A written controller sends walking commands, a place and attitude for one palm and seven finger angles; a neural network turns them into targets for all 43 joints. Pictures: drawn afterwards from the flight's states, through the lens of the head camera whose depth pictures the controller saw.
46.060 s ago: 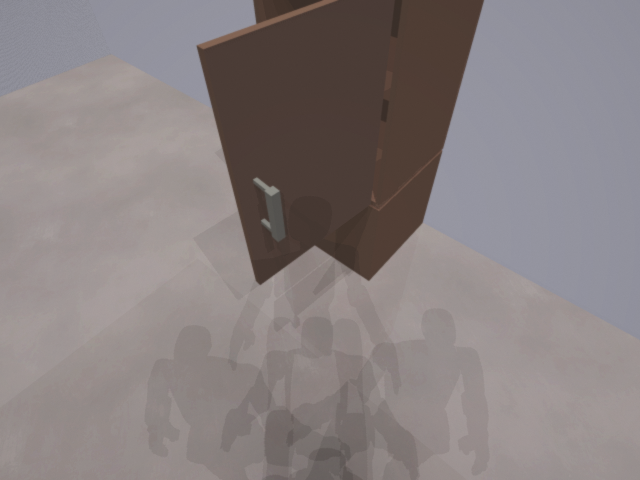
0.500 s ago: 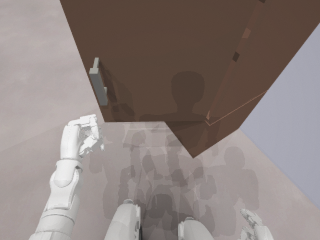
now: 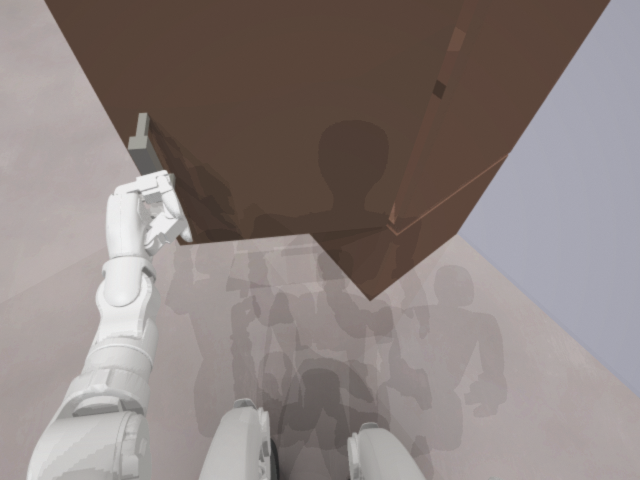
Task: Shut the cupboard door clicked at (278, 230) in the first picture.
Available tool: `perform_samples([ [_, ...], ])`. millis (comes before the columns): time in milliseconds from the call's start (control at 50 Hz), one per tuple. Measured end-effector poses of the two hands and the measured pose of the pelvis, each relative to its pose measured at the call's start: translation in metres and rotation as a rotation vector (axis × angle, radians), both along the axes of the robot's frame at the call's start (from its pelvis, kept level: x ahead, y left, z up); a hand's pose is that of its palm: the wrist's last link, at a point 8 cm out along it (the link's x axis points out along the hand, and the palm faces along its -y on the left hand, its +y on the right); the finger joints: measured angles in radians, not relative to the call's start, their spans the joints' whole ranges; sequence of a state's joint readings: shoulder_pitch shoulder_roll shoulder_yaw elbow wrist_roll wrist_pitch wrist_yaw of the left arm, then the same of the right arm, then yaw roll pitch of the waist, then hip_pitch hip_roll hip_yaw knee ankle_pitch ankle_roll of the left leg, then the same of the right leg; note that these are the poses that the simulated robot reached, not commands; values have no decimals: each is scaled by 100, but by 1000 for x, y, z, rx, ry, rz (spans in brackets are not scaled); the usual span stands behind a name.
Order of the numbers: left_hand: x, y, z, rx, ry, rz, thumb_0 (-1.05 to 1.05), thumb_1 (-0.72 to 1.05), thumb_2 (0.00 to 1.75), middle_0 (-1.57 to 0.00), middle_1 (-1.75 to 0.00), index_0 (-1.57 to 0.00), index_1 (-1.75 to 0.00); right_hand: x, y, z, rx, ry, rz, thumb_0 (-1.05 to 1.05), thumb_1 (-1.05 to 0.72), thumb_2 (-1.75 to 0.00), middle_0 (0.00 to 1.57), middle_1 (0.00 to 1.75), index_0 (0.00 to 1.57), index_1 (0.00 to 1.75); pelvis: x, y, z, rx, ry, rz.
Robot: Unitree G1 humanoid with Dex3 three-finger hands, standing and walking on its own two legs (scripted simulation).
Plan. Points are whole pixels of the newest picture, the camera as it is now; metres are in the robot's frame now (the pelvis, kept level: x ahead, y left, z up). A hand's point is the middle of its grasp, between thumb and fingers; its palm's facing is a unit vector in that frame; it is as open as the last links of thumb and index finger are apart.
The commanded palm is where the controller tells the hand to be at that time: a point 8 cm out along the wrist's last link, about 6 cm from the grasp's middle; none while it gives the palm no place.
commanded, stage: bring the fist close to the handle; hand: left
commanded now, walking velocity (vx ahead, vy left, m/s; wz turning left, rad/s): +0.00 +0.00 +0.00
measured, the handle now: (157, 166) +0.52 +0.22 +0.04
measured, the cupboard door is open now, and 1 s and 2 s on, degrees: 59 51 40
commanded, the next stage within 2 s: push the door shut along its arc in 0.20 s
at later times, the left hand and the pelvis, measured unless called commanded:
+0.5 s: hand (175, 219) +0.43 +0.18 +0.04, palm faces +0.11 -0.99 -0.03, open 3.1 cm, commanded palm +0.42 +0.22 +0.04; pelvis +0.00 -0.01 +0.00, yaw +1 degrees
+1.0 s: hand (184, 176) +0.50 +0.18 +0.04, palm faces -0.06 -1.00 -0.01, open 3.2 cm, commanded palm +0.50 +0.20 +0.04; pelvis -0.01 +0.01 -0.02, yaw -1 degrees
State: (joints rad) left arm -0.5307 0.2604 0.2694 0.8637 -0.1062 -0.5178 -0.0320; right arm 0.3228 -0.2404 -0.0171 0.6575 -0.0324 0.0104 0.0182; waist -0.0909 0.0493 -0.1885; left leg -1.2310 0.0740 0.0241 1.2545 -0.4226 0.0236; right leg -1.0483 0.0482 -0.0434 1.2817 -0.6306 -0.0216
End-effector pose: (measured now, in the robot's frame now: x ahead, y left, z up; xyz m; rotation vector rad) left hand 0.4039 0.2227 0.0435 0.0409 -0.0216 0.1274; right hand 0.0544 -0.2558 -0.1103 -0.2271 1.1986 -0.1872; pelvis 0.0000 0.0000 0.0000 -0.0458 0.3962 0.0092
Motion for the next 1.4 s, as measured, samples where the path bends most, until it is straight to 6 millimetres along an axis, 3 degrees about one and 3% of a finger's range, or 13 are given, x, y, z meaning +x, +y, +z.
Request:
perform_samples([
  [160,-17,5,-8,-15,23,34,1,90,90,-130,-150,-130,-150,5,-3,2,2,16,14,1,-91,-90,20,30,20,30,1,-5,5,6,-15,7],
  [320,-7,4,2,-2,-40,-5,1,90,90,-130,-150,-130,-150,27,-11,2,-26,-35,34,1,-91,-90,20,30,20,30,-1,-7,-1,0,-9,15],
  [500,3,10,-7,-17,31,-21,1,89,90,-130,-150,-130,-150,36,-10,4,-37,-63,43,1,-91,-90,20,30,20,30,-2,-7,-2,-5,-8,15],
  [600,23,17,-3,-5,-14,-55,3,90,91,-130,-150,-130,-150,24,-11,-4,-57,-29,32,1,-91,-90,20,30,20,30,-4,-5,-11,-18,14,17],
  [840,53,22,-2,-19,42,-131,0,95,95,-130,-150,-130,-150,-25,-1,-9,-49,101,-31,1,-91,-90,20,30,20,30,-5,6,-14,-35,42,14],
  [1140,97,7,-1,-7,33,-218,1,91,91,-130,-150,-131,-150,-66,5,-8,-77,169,-78,1,-91,-90,20,30,20,30,-12,16,-26,-58,87,5],
  [1400,132,-11,5,-5,37,-287,1,90,90,-130,-150,-130,-150,-85,7,-12,-85,206,-102,0,-91,-90,20,30,20,30,-15,13,-37,-68,127,-1],
])
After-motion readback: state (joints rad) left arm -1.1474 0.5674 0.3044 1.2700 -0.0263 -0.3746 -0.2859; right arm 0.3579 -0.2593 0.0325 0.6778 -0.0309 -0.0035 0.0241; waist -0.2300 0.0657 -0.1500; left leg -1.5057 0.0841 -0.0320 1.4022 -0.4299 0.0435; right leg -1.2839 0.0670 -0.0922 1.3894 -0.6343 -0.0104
